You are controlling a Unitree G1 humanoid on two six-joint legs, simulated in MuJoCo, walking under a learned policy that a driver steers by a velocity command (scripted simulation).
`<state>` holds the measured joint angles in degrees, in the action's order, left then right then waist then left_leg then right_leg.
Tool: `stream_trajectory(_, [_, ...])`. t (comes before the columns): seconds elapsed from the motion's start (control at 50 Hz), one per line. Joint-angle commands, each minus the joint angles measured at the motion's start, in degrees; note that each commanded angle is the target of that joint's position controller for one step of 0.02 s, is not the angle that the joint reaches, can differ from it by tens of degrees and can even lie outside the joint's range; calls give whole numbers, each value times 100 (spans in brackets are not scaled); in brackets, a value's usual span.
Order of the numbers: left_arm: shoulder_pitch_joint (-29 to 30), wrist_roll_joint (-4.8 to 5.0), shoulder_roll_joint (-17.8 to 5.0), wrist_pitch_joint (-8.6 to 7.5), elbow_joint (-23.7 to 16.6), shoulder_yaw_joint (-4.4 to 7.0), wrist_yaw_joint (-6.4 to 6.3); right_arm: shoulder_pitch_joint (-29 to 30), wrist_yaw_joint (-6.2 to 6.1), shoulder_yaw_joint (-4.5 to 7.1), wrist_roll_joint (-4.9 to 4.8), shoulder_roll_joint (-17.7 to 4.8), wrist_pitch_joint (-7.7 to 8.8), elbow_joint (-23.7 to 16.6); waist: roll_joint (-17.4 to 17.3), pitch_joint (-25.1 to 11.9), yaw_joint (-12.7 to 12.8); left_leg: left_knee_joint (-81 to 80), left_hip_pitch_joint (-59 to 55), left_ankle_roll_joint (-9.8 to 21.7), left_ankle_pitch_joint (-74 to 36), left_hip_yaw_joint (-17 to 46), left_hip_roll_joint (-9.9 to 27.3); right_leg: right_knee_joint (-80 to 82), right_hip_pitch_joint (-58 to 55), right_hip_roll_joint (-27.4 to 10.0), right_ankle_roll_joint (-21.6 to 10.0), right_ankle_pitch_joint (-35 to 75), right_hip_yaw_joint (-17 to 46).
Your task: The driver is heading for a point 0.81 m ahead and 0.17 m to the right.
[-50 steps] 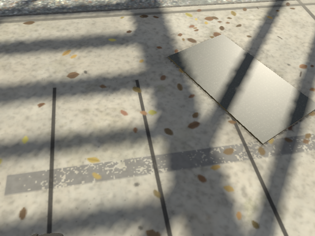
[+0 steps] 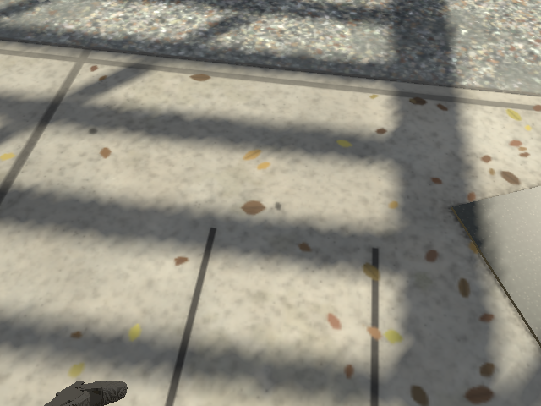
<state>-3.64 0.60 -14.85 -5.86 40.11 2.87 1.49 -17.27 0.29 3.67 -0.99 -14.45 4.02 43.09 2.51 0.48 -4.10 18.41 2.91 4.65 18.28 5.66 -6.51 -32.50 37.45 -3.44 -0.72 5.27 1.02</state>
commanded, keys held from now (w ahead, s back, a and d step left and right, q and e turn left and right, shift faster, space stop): w+e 0.56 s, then w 0.42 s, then w+q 0.02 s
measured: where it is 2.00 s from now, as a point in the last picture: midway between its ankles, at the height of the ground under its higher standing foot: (332, 304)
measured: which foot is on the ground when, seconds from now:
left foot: down 0.00-0.12, up 0.14-0.56, down 0.58-1.00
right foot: up 0.00-0.08, down 0.10-0.58, up 0.60-1.00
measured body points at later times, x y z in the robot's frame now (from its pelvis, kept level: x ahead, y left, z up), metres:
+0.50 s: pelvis +0.30 -0.05 +0.00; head +0.33 -0.07 +0.45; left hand +0.40 +0.22 -0.10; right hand +0.48 -0.33 -0.07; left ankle +0.51 +0.07 -0.70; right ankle +0.20 -0.11 -0.74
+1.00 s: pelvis +0.55 -0.12 +0.00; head +0.58 -0.14 +0.45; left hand +0.86 -0.02 -0.07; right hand +0.43 -0.38 -0.12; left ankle +0.51 +0.03 -0.74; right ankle +0.63 -0.30 -0.71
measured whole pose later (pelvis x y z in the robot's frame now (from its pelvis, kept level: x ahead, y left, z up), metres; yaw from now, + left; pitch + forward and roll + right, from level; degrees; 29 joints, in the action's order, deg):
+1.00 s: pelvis +0.55 -0.12 +0.00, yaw -23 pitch +3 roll +2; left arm -2.8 0.9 -15.3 -3.9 36.7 1.2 1.7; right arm -23.2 0.9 3.4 -1.6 -16.8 4.0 47.2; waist 2.0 0.9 -6.9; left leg 16.4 1.9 0.4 17.1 -0.1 -1.7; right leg -33.3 32.6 -3.4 -0.6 -4.0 1.9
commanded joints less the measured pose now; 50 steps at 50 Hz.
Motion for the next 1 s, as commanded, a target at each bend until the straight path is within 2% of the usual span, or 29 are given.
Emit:
stream_trajectory(0.02, [789,45,-509,-128,-662,97,118,-426,-45,262,6,-956,8,-65,-655,148,-142,-107,-597,664,-2843,602,1894,188,285,105,-323,-557,-89])
stream_trajectory(0.06, [247,41,-673,-119,-567,177,142,-222,-88,286,25,-1060,-41,-106,-802,-224,196,521,-780,494,-4815,313,1808,228,-525,422,-552,-1080,-318])
stream_trajectory(0.08, [-421,30,-831,-107,-397,274,126,-57,-104,277,33,-1076,-73,-156,-753,-665,584,1320,-648,377,-5765,28,1608,352,-1520,654,-705,-917,-485])
stream_trajectory(0.1, [-1331,1,-1074,-84,-229,367,93,96,-134,218,87,-980,-70,-275,-569,-1245,1028,2575,169,181,-5315,-182,1401,243,-3048,275,-985,-445,76])
stream_trajectory(0.12, [-1971,-66,-1599,-76,-196,490,79,-508,-115,87,157,-589,25,-439,668,-2076,905,4929,2355,-307,-2587,-494,540,365,-5321,-1105,-1929,-775,2604])
stream_trajectory(0.14, [-2139,81,-1296,-46,-76,416,101,-550,-50,11,172,-558,142,-407,1269,-2411,927,5811,3617,-437,1168,60,82,1233,-6097,-1570,-2269,-1631,4442])
stream_trajectory(0.16, [-1863,113,-1013,9,-159,325,56,-98,23,76,5,-878,241,-561,735,-1680,1018,6133,4269,-387,898,340,468,1377,-5719,-1439,-1957,-2384,3969])
stream_trajectory(0.18, [-1538,51,-925,57,-270,294,22,398,45,48,-42,-880,305,-695,145,-1035,979,5881,4340,-348,473,206,696,1479,-4898,-1243,-1760,-2175,3326])
stream_trajectory(0.2, [-1271,10,-866,93,-321,261,12,667,28,50,72,-831,341,-776,-344,-520,793,5363,4208,-353,206,96,860,1617,-4038,-1036,-1659,-1576,2874])
stream_trajectory(0.22, [-1123,-26,-784,88,-380,218,-2,653,-1,91,172,-844,321,-803,-382,-373,591,4938,3869,-391,3,78,1022,1744,-3510,-864,-1609,-1007,2566])
stream_trajectory(0.28, [-1006,-2,-798,88,-383,213,-53,431,-65,71,224,-686,190,-793,-21,-286,325,4227,3484,-638,-125,-95,1099,1932,-2797,-561,-1634,-148,2062])
stream_trajectory(0.38, [-1380,94,-1042,166,-154,296,-190,1401,-96,-37,214,-407,174,-999,116,-171,629,2240,2992,-868,-1823,-264,792,1796,-2238,-52,-1248,122,1406])
stream_trajectory(0.44, [-1714,129,-1041,245,-28,301,-226,1932,-20,-36,118,-429,232,-1103,225,-177,849,1485,2671,-845,-2297,-238,562,1610,-2386,-78,-1125,-315,1676])
stream_trajectory(0.5, [-1878,135,-991,325,29,298,-255,2184,63,29,73,-586,315,-1189,280,-145,876,944,2643,-708,-1920,-65,469,1202,-2987,-254,-1076,-653,2226])
stream_trajectory(0.54, [-1769,112,-1015,368,2,323,-276,1961,82,105,45,-717,374,-1146,464,-169,700,740,2242,-545,-1485,-61,455,885,-3151,-329,-999,-469,2502])
stream_trajectory(0.56, [-1627,106,-953,376,-51,307,-271,1524,59,171,49,-810,403,-1042,495,-339,436,469,1578,-387,-1567,-155,457,544,-3057,-187,-885,-133,2456])
stream_trajectory(0.58, [-1514,55,-739,347,-126,233,-244,833,23,254,126,-1000,426,-929,403,-881,95,585,422,-101,-1686,43,867,-284,-2760,27,-705,107,2143])
stream_trajectory(0.6, [-1608,-70,-426,310,-242,116,-238,-132,-26,333,196,-1333,410,-845,-299,-1730,-214,759,-1159,331,-1650,1120,1894,-1879,-1938,437,-481,-1172,1553])
stream_trajectory(0.62, [-2552,121,-265,264,-236,43,-234,-483,37,403,199,-1573,334,-533,-2291,-2154,205,319,-2538,1282,-546,3648,2952,-3398,-12,1040,-148,-3931,1042])
stream_trajectory(0.64, [-2460,180,-807,260,-62,125,-248,-364,56,298,61,-1013,302,-632,-1519,-1606,59,50,-2169,1154,644,3844,2889,-4008,587,581,-71,-3738,1152])
stream_trajectory(0.66, [-1764,134,-1026,272,-156,186,-234,-125,37,215,48,-730,268,-655,-919,-853,-84,-47,-1458,924,541,2968,2596,-4135,716,433,-19,-3182,1011])
stream_trajectory(0.68, [-1353,53,-937,263,-264,175,-236,117,45,169,102,-699,230,-668,-484,-431,7,-178,-760,826,-79,2393,2365,-4021,609,282,7,-2837,819])
stream_trajectory(0.7, [-1097,-16,-848,228,-367,177,-215,245,52,142,121,-637,211,-616,-431,-124,101,-314,-275,834,-653,2007,2174,-3740,568,149,19,-2614,764])
stream_trajectory(0.72, [-1108,-3,-738,214,-400,163,-178,303,50,106,166,-592,219,-587,-592,-71,256,-441,57,797,-1049,1674,2015,-3522,330,12,14,-2492,700])
stream_trajectory(0.76, [-1180,8,-533,218,-376,103,-141,295,65,91,114,-556,242,-467,-805,-111,375,-615,317,854,-1577,1267,1870,-3042,123,-89,59,-2480,471])
stream_trajectory(0.84, [-530,-55,-292,172,-542,-52,-88,194,35,181,31,-957,209,-283,-697,-36,243,-867,623,882,-2092,596,1787,-1607,-109,-206,146,-1622,168])
stream_trajectory(0.88, [-186,-27,-287,138,-588,-83,-51,77,35,192,-8,-1072,170,-195,-687,-8,118,-876,730,764,-2039,306,1676,-870,-459,-106,138,-989,53])
stream_trajectory(0.94, [268,36,-419,111,-723,-56,0,-268,54,192,-66,-1176,115,-17,-723,48,-40,-768,527,662,-1916,277,1790,-266,-722,36,94,-643,-5])
stream_trajectory(1.0, [422,43,-556,75,-847,3,49,-442,40,200,-103,-1253,32,111,-760,101,41,-468,226,517,-2012,437,1990,179,-1028,137,-105,-989,-25])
